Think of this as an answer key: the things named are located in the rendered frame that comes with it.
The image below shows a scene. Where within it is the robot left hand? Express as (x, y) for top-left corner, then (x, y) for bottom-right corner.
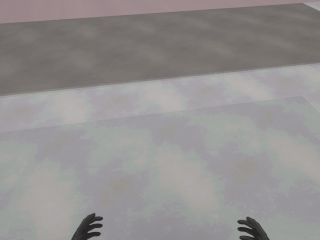
(71, 213), (103, 240)

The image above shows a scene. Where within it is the robot right hand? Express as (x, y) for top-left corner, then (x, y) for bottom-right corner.
(237, 216), (270, 240)

